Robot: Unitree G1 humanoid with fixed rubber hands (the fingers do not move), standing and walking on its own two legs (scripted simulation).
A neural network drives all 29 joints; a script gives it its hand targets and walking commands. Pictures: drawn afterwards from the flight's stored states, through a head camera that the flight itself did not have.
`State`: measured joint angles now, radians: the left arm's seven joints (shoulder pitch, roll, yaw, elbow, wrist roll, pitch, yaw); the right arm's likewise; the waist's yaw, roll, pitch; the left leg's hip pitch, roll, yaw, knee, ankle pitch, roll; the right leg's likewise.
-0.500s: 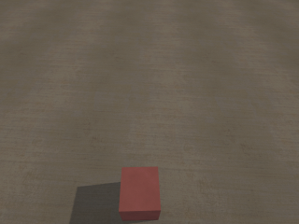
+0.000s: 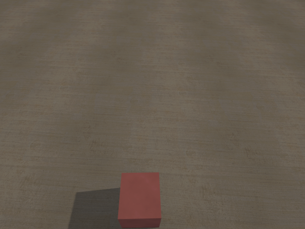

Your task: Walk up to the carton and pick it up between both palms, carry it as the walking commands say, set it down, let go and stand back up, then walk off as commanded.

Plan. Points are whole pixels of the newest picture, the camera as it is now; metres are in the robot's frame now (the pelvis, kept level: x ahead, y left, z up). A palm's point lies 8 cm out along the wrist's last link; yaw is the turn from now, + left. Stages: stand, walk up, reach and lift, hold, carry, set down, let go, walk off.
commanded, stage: walk up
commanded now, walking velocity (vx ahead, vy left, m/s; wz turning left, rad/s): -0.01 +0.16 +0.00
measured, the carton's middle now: (140, 200) +0.39 +0.07 -0.67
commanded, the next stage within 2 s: stand in 1.18 s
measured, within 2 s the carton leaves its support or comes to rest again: neither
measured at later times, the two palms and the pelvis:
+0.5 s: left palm out of the picture -0.03 +0.29 -0.16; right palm out of the picture +0.04 -0.14 -0.14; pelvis +0.00 +0.08 +0.00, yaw +0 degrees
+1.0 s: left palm out of the picture +0.01 +0.32 -0.15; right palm out of the picture -0.01 -0.10 -0.15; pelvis +0.03 +0.10 +0.00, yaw +0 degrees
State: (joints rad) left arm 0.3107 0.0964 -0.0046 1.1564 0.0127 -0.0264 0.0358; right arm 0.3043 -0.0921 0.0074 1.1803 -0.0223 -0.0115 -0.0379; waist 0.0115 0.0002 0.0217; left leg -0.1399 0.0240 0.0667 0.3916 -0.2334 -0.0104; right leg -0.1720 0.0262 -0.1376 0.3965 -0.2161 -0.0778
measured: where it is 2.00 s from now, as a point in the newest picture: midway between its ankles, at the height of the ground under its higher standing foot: outside the picture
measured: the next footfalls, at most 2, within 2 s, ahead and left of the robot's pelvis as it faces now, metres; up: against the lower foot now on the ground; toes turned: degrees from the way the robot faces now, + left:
left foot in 0.36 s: +0.04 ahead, +0.21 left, +0.00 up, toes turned -2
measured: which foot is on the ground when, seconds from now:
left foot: down 0.00-0.02, up 0.04-0.34, down 0.36-1.00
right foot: down 0.00-1.00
